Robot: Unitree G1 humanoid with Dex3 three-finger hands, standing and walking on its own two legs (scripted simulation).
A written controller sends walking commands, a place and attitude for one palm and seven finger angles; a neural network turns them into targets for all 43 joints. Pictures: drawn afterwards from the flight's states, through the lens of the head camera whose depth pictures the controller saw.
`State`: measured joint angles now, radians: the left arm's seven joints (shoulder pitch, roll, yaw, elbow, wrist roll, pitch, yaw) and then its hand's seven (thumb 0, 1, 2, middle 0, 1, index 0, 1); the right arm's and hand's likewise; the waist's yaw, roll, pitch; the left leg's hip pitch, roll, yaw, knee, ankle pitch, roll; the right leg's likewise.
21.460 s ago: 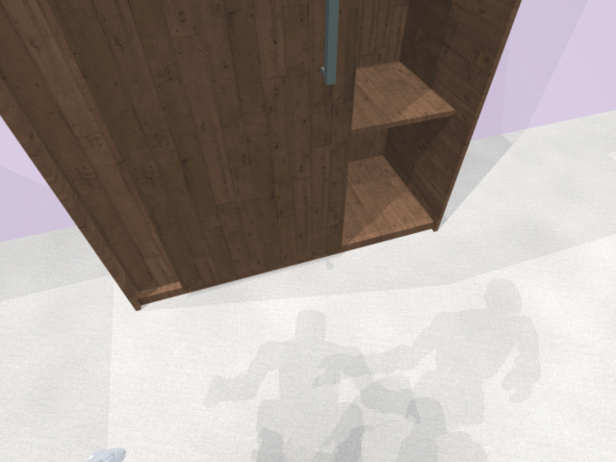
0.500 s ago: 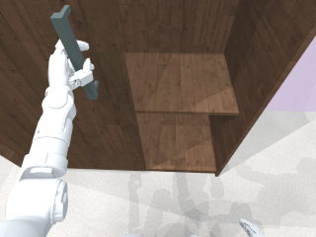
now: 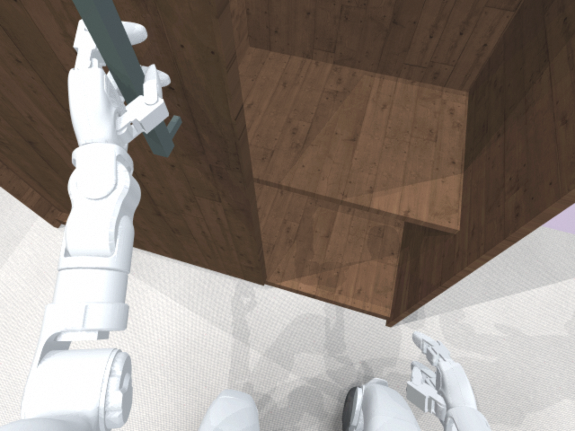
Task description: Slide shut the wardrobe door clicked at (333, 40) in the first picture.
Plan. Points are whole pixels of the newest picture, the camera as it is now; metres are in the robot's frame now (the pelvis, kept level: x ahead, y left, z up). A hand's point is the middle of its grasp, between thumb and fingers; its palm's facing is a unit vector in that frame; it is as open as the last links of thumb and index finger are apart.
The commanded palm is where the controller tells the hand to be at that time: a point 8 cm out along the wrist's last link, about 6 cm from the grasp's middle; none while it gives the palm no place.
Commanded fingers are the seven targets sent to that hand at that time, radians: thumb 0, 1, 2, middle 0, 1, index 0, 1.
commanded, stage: step sideways, sliding the door along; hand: left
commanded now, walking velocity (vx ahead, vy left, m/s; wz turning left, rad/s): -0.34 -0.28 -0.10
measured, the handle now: (141, 71) +0.44 +0.29 +0.17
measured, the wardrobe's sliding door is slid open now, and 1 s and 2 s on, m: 0.43 0.22 0.00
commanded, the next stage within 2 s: none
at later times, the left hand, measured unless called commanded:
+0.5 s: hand (226, 111) +0.41 +0.17 +0.16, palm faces +0.59 -0.80 -0.07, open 7.0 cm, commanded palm +0.36 +0.13 +0.17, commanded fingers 0.00 0.90 0.90 -0.45 -1.40 -0.45 -1.40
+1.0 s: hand (343, 140) +0.40 +0.04 +0.16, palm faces +0.59 -0.81 -0.06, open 7.2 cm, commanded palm +0.35 +0.00 +0.17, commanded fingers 0.00 0.90 0.90 -0.45 -1.40 -0.45 -1.40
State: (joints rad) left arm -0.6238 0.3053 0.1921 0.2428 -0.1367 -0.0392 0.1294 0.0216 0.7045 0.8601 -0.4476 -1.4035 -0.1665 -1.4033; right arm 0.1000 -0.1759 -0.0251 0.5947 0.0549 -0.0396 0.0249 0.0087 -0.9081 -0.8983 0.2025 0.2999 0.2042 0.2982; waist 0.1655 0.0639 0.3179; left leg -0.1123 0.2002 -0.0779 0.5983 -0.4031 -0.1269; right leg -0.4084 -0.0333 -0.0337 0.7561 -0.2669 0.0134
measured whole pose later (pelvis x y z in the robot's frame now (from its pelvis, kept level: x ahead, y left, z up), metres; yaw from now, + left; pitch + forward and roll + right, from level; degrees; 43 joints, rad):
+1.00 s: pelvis +0.08 -0.23 +0.00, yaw +0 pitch -4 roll -2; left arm -0.18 0.19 0.35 -0.21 -0.11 -0.13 0.23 0.00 0.72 0.81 -0.46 -1.40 -0.04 -1.32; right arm 0.01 -0.19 -0.04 0.60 0.04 -0.15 0.07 0.01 -0.91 -0.90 0.20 0.30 0.21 0.30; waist 0.13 0.08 0.35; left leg -0.27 0.30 -0.02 0.82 -0.43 -0.07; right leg -0.26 -0.01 -0.11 0.63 -0.29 -0.02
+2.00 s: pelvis +0.02 -0.48 +0.00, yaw -3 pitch -2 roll -1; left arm -0.29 0.32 0.45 0.02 -0.14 -0.02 0.24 -0.03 0.74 0.86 -0.33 -1.37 0.00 -1.27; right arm 0.10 -0.26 -0.07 0.61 0.06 -0.07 0.01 0.01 -0.91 -0.90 0.20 0.30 0.20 0.30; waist 0.08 0.05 0.24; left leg -0.24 0.15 0.03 0.59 -0.24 -0.02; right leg -0.32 0.01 -0.09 0.68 -0.27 -0.02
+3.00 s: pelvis +0.03 -0.56 +0.02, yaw -12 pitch -1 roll -1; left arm -0.16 0.66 0.67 0.72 -0.03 -0.15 0.16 -0.12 0.58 0.82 -0.35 -1.33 -0.20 -1.31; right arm 0.30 -0.31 -0.02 0.74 0.06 -0.05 -0.08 0.01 -0.91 -0.90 0.20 0.30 0.21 0.30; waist 0.01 0.05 -0.04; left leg -0.25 0.04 0.04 0.47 -0.21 0.00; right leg -0.23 0.02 -0.03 0.44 -0.20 -0.02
